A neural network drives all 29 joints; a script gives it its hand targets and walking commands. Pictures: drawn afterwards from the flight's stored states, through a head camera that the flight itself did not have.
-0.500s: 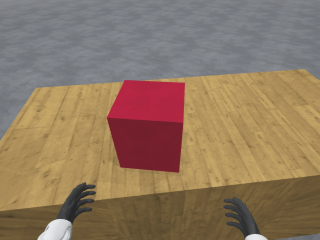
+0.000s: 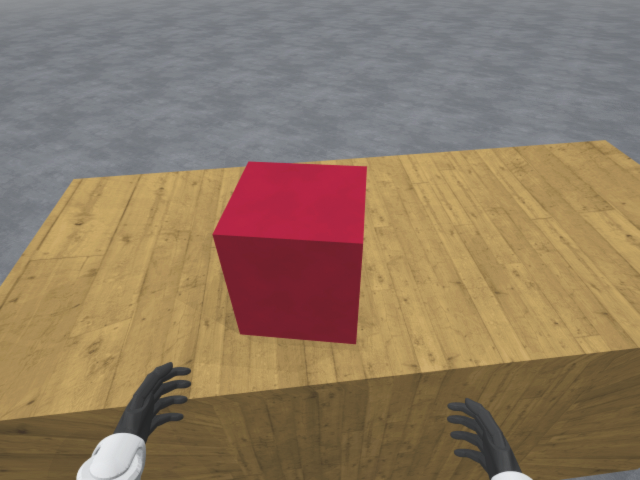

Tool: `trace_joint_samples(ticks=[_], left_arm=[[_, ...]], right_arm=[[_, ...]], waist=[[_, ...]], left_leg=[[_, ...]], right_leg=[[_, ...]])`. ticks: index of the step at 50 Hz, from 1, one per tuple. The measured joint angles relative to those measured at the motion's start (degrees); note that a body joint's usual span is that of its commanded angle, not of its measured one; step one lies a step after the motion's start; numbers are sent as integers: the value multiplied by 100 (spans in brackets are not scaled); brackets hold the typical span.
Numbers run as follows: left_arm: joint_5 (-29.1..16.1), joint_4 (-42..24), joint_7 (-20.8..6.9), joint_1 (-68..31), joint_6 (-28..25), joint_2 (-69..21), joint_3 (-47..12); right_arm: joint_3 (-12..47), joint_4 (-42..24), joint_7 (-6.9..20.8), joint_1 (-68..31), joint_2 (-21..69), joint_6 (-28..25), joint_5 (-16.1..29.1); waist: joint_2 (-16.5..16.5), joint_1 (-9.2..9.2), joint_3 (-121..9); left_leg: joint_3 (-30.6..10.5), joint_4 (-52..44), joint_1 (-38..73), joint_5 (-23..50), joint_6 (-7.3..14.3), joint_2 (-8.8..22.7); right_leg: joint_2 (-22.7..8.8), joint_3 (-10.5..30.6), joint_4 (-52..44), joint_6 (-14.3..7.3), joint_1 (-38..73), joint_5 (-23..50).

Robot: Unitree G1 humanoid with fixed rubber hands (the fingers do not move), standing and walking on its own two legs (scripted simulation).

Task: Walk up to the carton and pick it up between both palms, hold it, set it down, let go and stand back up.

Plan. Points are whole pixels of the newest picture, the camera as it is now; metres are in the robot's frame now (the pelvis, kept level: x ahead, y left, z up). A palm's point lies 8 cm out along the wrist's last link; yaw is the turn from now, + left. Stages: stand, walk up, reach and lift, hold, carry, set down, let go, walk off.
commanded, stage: let go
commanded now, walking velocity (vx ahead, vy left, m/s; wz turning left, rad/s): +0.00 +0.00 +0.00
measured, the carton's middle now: (302, 252) +0.47 +0.02 +0.04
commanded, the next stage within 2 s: stand in 0.26 s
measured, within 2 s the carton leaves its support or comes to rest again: neither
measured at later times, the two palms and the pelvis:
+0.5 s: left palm (135, 435) +0.21 +0.22 -0.01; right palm out of the picture +0.15 -0.25 -0.07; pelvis -0.01 +0.00 +0.00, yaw +0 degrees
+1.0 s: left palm (135, 440) +0.20 +0.22 -0.01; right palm out of the picture +0.14 -0.26 -0.08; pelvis -0.01 +0.00 -0.01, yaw +1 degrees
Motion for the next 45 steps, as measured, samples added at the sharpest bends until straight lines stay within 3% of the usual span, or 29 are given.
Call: trace_joint_samples(ticks=[17,28,45], left_arm=[[33,21,24,0,-61,0,-15],[61,-160,69,47,-1271,84,-73],[138,-76,133,233,-1497,179,-208]], right_arm=[[0,0,2,0,0,-5,0],[0,258,112,152,-857,-108,0],[0,417,203,154,-909,-197,0]], waist=[[0,0,13],[0,0,62],[-17,0,-299]], left_leg=[[0,0,2,3,-3,0],[-35,636,-1269,-88,36,5],[-42,1248,-1567,-430,67,5]], right_leg=[[0,0,4,0,0,0],[-5,-22,617,0,-1222,-417],[-9,-11,1121,0,-1480,-518]])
